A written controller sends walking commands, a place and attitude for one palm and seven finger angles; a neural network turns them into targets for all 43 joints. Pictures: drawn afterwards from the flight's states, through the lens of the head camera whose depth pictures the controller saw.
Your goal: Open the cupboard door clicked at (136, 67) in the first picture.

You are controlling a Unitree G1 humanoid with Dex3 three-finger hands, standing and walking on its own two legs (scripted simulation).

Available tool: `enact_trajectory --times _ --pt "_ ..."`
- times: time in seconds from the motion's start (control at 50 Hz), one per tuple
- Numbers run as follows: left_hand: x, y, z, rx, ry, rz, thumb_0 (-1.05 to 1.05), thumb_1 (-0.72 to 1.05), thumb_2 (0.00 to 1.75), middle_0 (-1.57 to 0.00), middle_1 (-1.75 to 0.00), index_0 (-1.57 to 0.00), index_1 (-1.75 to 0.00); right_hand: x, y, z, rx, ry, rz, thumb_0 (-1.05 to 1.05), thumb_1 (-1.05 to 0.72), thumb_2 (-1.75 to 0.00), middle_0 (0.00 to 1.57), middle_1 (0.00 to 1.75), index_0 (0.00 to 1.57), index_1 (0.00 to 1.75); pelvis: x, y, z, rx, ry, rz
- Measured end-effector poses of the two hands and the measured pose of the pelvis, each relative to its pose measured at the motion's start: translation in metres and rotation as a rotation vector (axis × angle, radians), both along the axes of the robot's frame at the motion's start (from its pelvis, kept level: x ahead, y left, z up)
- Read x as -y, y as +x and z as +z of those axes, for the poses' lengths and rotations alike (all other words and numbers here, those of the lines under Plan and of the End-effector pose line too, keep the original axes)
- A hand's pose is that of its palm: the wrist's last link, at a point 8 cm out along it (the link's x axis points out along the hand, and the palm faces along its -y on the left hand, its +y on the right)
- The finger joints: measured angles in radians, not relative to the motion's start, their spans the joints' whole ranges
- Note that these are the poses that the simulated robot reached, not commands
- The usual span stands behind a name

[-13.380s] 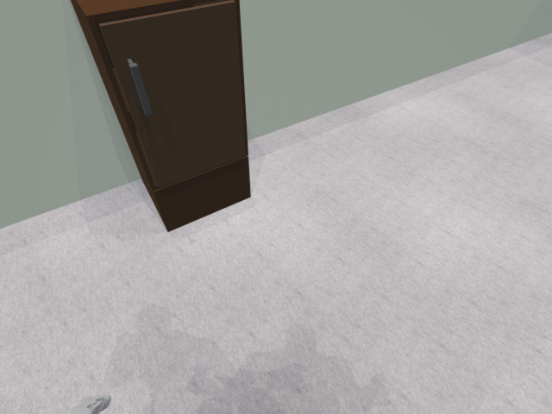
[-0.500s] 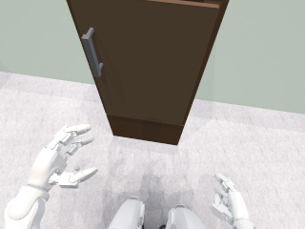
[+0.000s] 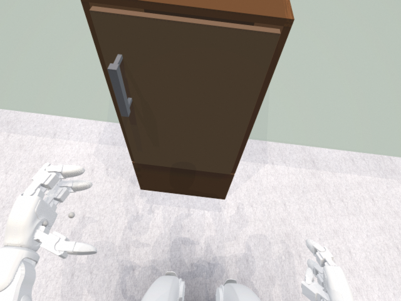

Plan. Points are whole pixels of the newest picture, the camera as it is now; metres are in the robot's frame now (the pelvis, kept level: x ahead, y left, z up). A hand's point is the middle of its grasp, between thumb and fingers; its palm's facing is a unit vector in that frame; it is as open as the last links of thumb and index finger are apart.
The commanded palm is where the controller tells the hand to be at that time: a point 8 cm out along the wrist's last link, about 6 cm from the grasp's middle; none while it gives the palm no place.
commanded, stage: raise the hand with hooked fingers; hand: left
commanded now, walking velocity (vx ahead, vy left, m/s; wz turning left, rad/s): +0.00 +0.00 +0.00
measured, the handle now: (122, 87) +0.59 +0.24 +0.04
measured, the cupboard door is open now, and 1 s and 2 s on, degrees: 0 0 0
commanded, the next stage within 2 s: move the hooked fingers beside the handle in 0.86 s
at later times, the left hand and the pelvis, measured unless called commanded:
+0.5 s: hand (37, 195) +0.28 +0.31 +0.05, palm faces -0.03 -1.00 -0.04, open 14.0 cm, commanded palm +0.25 +0.35 +0.05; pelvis +0.00 +0.03 +0.01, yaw +0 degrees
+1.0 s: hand (43, 198) +0.28 +0.30 +0.05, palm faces +0.00 -1.00 -0.04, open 14.0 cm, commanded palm +0.27 +0.34 +0.05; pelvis +0.00 +0.02 +0.01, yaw +1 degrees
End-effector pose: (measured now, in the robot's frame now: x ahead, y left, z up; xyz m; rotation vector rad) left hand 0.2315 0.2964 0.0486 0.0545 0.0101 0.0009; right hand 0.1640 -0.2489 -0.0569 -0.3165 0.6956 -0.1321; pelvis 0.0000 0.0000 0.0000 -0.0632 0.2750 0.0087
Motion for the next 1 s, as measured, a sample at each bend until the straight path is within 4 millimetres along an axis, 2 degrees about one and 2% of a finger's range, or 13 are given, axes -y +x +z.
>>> enact_trajectory --times 0.06,0.2,0.34,0.44,0.54,0.66,1.0 --pt "-0.015 0.003 0.004 0.005 0.005 0.023 0.00 -0.41 0.34 -0.30 -1.13 -0.30 -1.14 -0.015 0.007 0.001 0.011 0.019 0.034 0.01 -0.91 -0.90 0.20 0.30 0.20 0.30 -0.005 -0.001 0.001 0.002 -0.006 0.007" --pt "-0.035 0.007 -0.006 -0.077 -0.015 -0.008 0.00 -0.48 0.31 -0.30 -1.18 -0.30 -1.19 -0.035 0.007 0.001 -0.008 0.032 0.071 0.01 -0.90 -0.90 0.20 0.30 0.20 0.30 -0.016 -0.003 0.004 0.006 -0.017 0.015" --pt "-0.055 0.018 0.009 -0.003 0.011 0.000 -0.01 -0.50 0.31 -0.30 -1.19 -0.30 -1.20 -0.035 -0.007 -0.001 -0.061 0.003 0.061 0.01 -0.90 -0.90 0.20 0.30 0.20 0.30 -0.023 -0.004 0.005 0.008 -0.018 0.014" --pt "-0.069 0.028 0.009 -0.026 -0.003 0.004 -0.01 -0.50 0.30 -0.30 -1.20 -0.30 -1.20 -0.028 -0.020 -0.003 -0.100 -0.012 0.029 0.01 -0.90 -0.90 0.20 0.30 0.20 0.30 -0.027 -0.005 0.005 0.004 -0.020 0.013" --pt "-0.062 0.030 0.003 -0.069 -0.019 -0.043 -0.01 -0.50 0.30 -0.30 -1.20 -0.30 -1.20 -0.023 -0.028 0.001 -0.112 -0.020 0.008 0.01 -0.90 -0.90 0.20 0.30 0.20 0.30 -0.030 -0.003 0.008 0.000 -0.019 0.007" --pt "-0.061 0.029 0.002 -0.030 -0.013 -0.017 -0.01 -0.50 0.30 -0.30 -1.20 -0.30 -1.20 -0.020 -0.031 0.004 -0.116 -0.035 0.007 0.01 -0.90 -0.90 0.20 0.30 0.20 0.30 -0.029 -0.003 0.007 -0.001 -0.018 0.004" --pt "-0.055 0.025 0.003 -0.038 -0.012 -0.002 -0.01 -0.50 0.30 -0.30 -1.20 -0.30 -1.20 -0.024 -0.012 0.001 -0.081 -0.001 0.044 0.01 -0.90 -0.90 0.20 0.30 0.20 0.30 -0.019 -0.002 0.007 -0.003 -0.017 0.016"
